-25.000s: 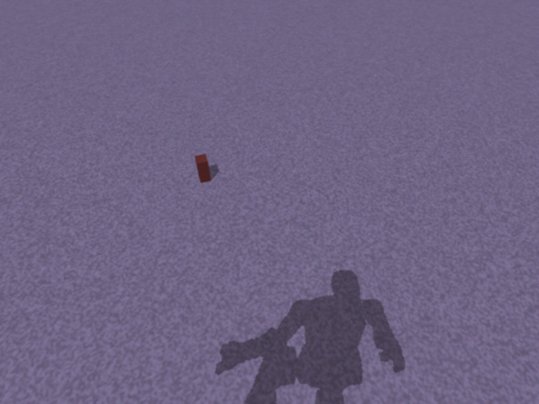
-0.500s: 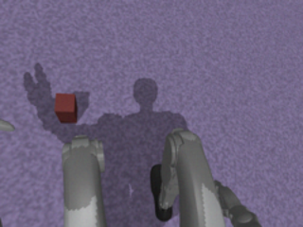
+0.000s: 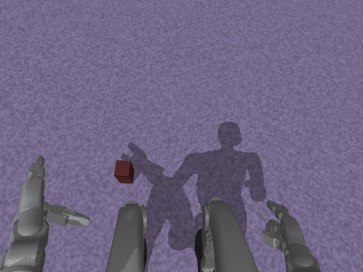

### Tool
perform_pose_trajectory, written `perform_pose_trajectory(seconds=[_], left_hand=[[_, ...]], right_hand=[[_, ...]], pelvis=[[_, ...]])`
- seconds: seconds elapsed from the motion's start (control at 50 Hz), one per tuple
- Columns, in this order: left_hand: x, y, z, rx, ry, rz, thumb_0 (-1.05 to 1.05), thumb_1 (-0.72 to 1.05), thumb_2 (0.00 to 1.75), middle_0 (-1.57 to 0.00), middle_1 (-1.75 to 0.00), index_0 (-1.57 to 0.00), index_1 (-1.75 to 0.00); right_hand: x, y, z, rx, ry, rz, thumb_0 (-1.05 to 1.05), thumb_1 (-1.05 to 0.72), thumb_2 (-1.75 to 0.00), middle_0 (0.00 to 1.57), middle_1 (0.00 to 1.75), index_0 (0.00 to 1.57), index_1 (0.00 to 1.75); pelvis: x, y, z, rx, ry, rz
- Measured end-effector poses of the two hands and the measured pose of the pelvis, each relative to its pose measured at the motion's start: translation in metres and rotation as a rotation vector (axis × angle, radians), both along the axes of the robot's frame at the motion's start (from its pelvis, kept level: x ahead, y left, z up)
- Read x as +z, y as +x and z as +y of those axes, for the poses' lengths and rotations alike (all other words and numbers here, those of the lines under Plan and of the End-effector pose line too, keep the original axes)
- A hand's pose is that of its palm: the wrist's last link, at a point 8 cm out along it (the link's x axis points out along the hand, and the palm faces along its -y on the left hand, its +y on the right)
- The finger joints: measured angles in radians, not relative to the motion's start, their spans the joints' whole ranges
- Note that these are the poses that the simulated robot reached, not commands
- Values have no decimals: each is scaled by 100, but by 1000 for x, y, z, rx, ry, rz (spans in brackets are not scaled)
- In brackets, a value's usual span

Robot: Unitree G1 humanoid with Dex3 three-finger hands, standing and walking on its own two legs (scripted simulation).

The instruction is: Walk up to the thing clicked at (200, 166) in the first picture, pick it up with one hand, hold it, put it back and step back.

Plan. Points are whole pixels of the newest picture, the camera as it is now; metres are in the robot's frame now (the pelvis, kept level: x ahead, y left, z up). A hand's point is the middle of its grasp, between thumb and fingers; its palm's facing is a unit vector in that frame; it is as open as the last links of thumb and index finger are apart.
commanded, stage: home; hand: left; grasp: from the side
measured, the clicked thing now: (125, 172) +0.44 +0.20 -0.49
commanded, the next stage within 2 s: none
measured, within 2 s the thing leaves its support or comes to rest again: neither
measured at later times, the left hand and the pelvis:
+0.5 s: hand (52, 209) +0.24 +0.20 +0.09, palm faces +0.14 -0.94 -0.31, open 17.6 cm; pelvis +0.06 +0.01 +0.15, yaw +2 degrees
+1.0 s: hand (51, 227) +0.21 +0.19 +0.11, palm faces +0.16 -0.95 -0.28, open 17.6 cm; pelvis +0.05 +0.00 +0.16, yaw +2 degrees
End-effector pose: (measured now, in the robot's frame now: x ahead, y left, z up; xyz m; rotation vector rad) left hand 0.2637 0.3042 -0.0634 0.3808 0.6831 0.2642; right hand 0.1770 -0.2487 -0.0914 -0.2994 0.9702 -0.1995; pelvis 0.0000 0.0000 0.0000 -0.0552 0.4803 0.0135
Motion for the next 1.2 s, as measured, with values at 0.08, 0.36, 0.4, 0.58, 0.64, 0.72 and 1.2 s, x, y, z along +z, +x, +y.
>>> perform_pose_trajectory(seconds=[0.08, 0.36, 0.4, 0.58, 0.64, 0.72, 1.2], left_hand=[[32, -8, -14, 25, -30, 34, -1, -53, 6, -6, -5, -6, -6], [140, -37, -54, 53, -106, 73, -1, -56, 4, -6, -5, -5, -5], [157, -40, -57, 51, -113, 58, -1, -56, 4, -6, -5, -5, -5], [199, -57, -66, 41, -132, -3, -1, -58, 3, -5, -4, -5, -5], [202, -63, -66, 47, -138, -3, -1, -58, 3, -5, -4, -5, -5], [200, -68, -65, 55, -140, 5, -1, -58, 3, -5, -4, -5, -5], [199, -82, -80, 40, -151, 12, -1, -56, 4, -6, -5, -5, -5]], right_hand=[[41, 11, -2, 0, -9, -52, 1, -90, -90, 20, 30, 21, 30], [145, 18, 10, -47, -8, -157, 1, -90, -90, 20, 30, 21, 30], [155, 20, 13, -53, -5, -179, 1, -90, -90, 20, 30, 21, 30], [182, 38, 26, -31, 18, -289, 2, -90, -90, 20, 30, 21, 30], [187, 44, 28, -11, 22, -316, 2, -90, -90, 20, 30, 21, 30], [191, 49, 28, 17, 20, -335, 2, -90, -90, 20, 30, 21, 30], [187, 20, 11, 10, 15, -310, 2, -90, -89, 20, 30, 21, 30]], pelvis=[[34, 12, -2, 7, 6, -43], [127, 49, 0, 24, 15, -225], [136, 54, 2, 24, 16, -247], [154, 63, 6, 26, 20, -319], [156, 62, 5, 29, 22, -333], [158, 59, 4, 33, 24, -345], [160, 44, -8, 32, 35, -368]])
